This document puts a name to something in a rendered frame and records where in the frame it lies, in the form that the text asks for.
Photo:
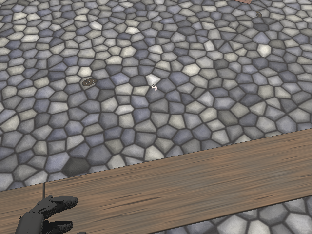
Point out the left robot hand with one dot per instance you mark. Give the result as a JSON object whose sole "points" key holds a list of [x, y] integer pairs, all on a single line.
{"points": [[32, 222]]}

